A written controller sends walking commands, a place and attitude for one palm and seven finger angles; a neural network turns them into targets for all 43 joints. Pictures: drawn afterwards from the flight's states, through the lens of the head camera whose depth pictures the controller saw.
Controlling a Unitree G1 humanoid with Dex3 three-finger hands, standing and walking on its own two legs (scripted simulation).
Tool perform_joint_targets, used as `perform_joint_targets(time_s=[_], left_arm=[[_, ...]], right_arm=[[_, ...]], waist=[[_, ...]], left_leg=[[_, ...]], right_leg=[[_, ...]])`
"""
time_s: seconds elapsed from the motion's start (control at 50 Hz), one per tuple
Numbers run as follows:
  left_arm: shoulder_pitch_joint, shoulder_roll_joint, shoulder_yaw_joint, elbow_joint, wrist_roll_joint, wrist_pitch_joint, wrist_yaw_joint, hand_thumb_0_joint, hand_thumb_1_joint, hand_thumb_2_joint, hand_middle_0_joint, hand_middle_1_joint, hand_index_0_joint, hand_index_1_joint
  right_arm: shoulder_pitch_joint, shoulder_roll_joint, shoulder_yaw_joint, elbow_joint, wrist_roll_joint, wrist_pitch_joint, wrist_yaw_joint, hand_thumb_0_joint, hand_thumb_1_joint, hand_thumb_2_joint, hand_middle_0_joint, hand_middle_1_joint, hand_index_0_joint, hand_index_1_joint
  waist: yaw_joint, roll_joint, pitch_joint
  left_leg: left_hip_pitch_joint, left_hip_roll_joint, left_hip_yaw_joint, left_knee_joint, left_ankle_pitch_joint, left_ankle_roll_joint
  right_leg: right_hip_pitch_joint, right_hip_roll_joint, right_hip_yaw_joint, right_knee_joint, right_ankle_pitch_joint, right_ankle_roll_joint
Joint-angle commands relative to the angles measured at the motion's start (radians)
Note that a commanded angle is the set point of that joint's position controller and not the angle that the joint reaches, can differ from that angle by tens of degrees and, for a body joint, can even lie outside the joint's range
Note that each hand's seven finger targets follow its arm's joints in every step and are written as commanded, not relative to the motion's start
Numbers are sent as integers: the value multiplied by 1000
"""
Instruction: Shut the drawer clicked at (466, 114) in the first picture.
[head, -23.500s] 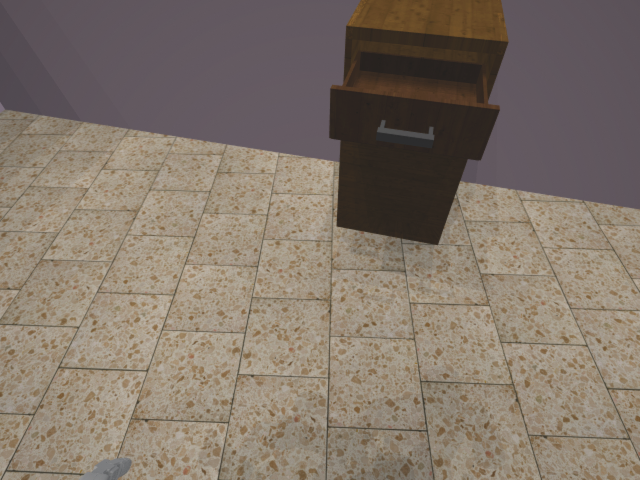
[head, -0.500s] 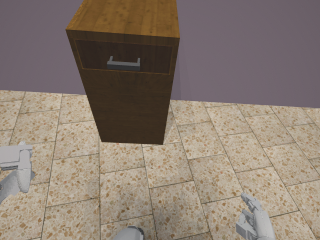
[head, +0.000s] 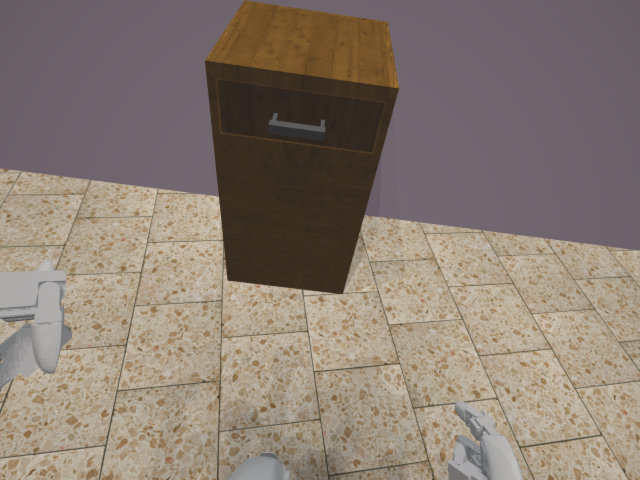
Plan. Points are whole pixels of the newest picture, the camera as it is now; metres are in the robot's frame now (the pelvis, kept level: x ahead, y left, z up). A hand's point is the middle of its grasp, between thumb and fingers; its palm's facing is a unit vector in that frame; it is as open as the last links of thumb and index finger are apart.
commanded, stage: stop stepping back and stand still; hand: left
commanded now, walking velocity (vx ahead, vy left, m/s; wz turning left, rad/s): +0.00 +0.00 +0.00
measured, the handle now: (298, 125) +0.88 +0.15 -0.03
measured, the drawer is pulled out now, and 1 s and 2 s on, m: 0.00 0.00 0.00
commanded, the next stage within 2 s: let the arm hang, fingers relaxed in 1.44 s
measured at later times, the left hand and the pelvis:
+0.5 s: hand out of the picture +0.07 +0.28 +0.20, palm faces +0.39 -0.80 -0.45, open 3.3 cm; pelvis -0.11 +0.04 +0.01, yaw -3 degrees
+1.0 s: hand out of the picture +0.06 +0.31 +0.17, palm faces +0.37 -0.82 -0.44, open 3.3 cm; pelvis -0.14 +0.07 +0.02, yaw -2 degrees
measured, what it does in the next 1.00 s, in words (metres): walks backwards: left foot, then right foot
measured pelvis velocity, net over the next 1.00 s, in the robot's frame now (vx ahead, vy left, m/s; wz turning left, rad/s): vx -0.14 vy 0.07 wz -0.04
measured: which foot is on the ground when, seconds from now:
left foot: up 0.00-0.02, down 0.04-0.36, up 0.38-0.56, down 0.58-1.00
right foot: down 0.00-0.06, up 0.08-0.36, down 0.38-1.00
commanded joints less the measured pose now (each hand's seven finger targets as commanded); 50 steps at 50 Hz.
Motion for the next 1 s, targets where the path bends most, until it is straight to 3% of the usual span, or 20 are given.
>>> perform_joint_targets(time_s=[0.0, 0.04, 0.06, 0.1, 0.12, 0.16, 0.22, 0.28, 0.3, 0.34, 0.38, 0.4, 0.44, 0.52, 0.56, 0.58, 0.7, 0.78, 0.82, 0.98], left_arm=[[-193, 37, 58, 79, 0, 18, 20, 0, 900, 900, -1400, -1600, -1400, -1600], [-292, 62, 43, 23, 13, 0, 24, 0, 900, 900, -1400, -1600, -1400, -1600], [-343, 89, 53, 10, 30, -20, 32, 0, 900, 900, -1400, -1600, -1400, -1600], [-295, 107, 60, -82, 19, -46, 21, 0, 900, 900, -1400, -1600, -1400, -1600], [-217, 94, 64, -111, 23, -43, 25, 0, 900, 900, -1400, -1600, -1400, -1600], [-43, 84, 84, -191, 32, -31, 29, 0, 900, 900, -1400, -1600, -1400, -1600], [126, 91, 119, -170, 40, -20, 42, 0, 900, 900, -1400, -1600, -1400, -1600], [127, 114, 153, -109, 39, -6, 60, 0, 900, 900, -1400, -1600, -1400, -1600], [119, 110, 140, -83, 32, 0, 59, 0, 900, 900, -1400, -1600, -1400, -1600], [46, 116, 136, -51, 20, 12, 51, 0, 900, 900, -1400, -1600, -1400, -1600], [-101, 148, 181, -33, 9, 3, 51, 0, 900, 900, -1400, -1600, -1400, -1600], [-127, 132, 151, 37, 14, 3, 46, 0, 900, 900, -1400, -1600, -1400, -1600], [-133, 43, 59, 132, 32, 11, 44, 0, 900, 900, -1400, -1600, -1400, -1600], [-230, 20, -21, 19, 59, -20, 51, 0, 900, 900, -1400, -1600, -1400, -1600], [-245, 46, -6, -89, 64, -45, 57, 0, 900, 900, -1400, -1600, -1400, -1600], [-214, 96, 38, -126, 65, -50, 62, 0, 900, 900, -1400, -1600, -1400, -1600], [17, 93, 134, -67, 45, -61, 56, 0, 900, 900, -1400, -1600, -1400, -1600], [36, 44, 109, 92, 22, -50, 49, 0, 900, 900, -1400, -1600, -1400, -1600], [-8, 44, 91, 113, 25, -39, 52, 0, 900, 900, -1400, -1600, -1400, -1600], [-166, 59, 51, -39, 58, -41, 53, 0, 900, 900, -1400, -1600, -1400, -1600]], right_arm=[[-75, -155, -43, -144, 30, -52, -48, 0, -900, -900, 200, 300, 200, 300], [-53, -174, -30, -153, 13, -85, -49, 0, -900, -900, 200, 300, 200, 300], [-35, -156, -26, -153, 4, -103, -42, 0, -900, -900, 200, 300, 200, 300], [-57, -146, -24, -152, -7, -126, -27, 0, -900, -900, 200, 300, 200, 300], [-62, -153, -35, -175, 2, -119, -18, 0, -900, -900, 200, 300, 200, 300], [-87, -158, -43, -214, 2, -108, -5, 0, -900, -900, 200, 300, 200, 300], [-92, -146, -43, -240, -3, -79, 5, 0, -900, -900, 200, 300, 200, 300], [-52, -144, -61, -235, -9, -43, -13, 0, -900, -900, 200, 300, 200, 300], [-48, -137, -62, -227, -7, -32, -20, 0, -900, -900, 200, 300, 200, 300], [-17, -143, -82, -183, 7, -1, -32, 0, -900, -900, 200, 300, 200, 300], [-44, -159, -72, -146, -8, 7, -29, 0, -900, -900, 200, 300, 200, 300], [-18, -152, -75, -130, 8, 5, -28, 0, -900, -900, 200, 300, 200, 300], [-35, -166, -84, -140, 15, -11, -56, 0, -900, -900, 200, 300, 200, 300], [-74, -160, -41, -119, 2, -63, -77, 0, -900, -900, 200, 300, 200, 300], [-60, -178, -38, -152, 1, -90, -72, 0, -900, -900, 200, 300, 200, 300], [-56, -186, -46, -172, 6, -96, -70, 0, -900, -900, 200, 300, 200, 300], [-36, -144, -41, -186, 13, -101, -37, 0, -900, -900, 200, 300, 200, 300], [-11, -141, -55, -161, 17, -74, -31, 0, -900, -900, 200, 300, 200, 300], [-14, -141, -52, -141, 17, -65, -34, 0, -900, -900, 200, 300, 200, 300], [-80, -158, -38, -164, 12, -86, -60, 0, -900, -900, 200, 300, 200, 300]], waist=[[-109, 28, 160], [-87, 429, 87], [-79, 371, 74], [-69, 173, -26], [-57, 107, -60], [-36, 178, -94], [-31, 325, -67], [-42, 238, -47], [-46, 150, -52], [-72, -155, -44], [-85, -143, 24], [-98, -226, -16], [-94, -190, 39], [-87, 122, 132], [-63, 297, 108], [-56, 274, 60], [-54, 135, -9], [-76, -89, 11], [-84, -116, 11], [-63, 156, 44]], left_leg=[[409, 53, -65, -309, 101, 41], [444, 219, -336, -568, 402, 81], [445, 265, -422, -596, 398, 127], [392, 286, -480, -707, 15, 38], [360, 270, -418, -752, -221, 36], [274, 210, -265, -814, -382, 10], [88, 157, -120, -836, -405, 13], [69, 120, -70, -744, -348, 6], [107, 87, -38, -637, -274, -3], [308, -11, -6, -51, -103, -1], [160, 15, -80, 254, -55, 9], [165, 51, -104, 275, -53, 0], [314, 64, -60, 134, -70, 23], [338, 39, -2, -409, -83, 59], [294, 163, -218, -574, -96, 113], [304, 215, -272, -567, 15, 130], [163, 106, -113, -511, -68, 76], [278, 16, -32, -264, -70, 38], [346, 21, -29, -243, -35, 42], [190, 133, -216, -660, -232, 95]], right_leg=[[-409, -214, 81, -5, 274, -61], [-376, -46, 18, 327, -14, 13], [-388, -32, 84, 397, -99, 10], [-309, -45, 135, 478, -106, 12], [-249, -47, 119, 455, -62, 10], [-140, -14, 28, 407, -7, 10], [24, 9, -73, 298, -22, 3], [109, 3, -103, 55, -87, -20], [105, -31, -68, -88, -89, -34], [-293, -308, 186, -316, -104, -127], [-433, -459, 308, -365, -125, -203], [-426, -443, 278, -356, -283, -186], [-528, -339, 184, -327, -351, -104], [-367, -238, 85, -119, -112, -57], [-290, -123, 29, 71, 19, 15], [-247, -93, 2, 122, 94, 32], [-9, -92, 41, -25, 172, 20], [-225, -239, 265, -258, -56, -52], [-295, -255, 233, -264, -74, -57], [-94, -78, 29, 10, 116, 38]])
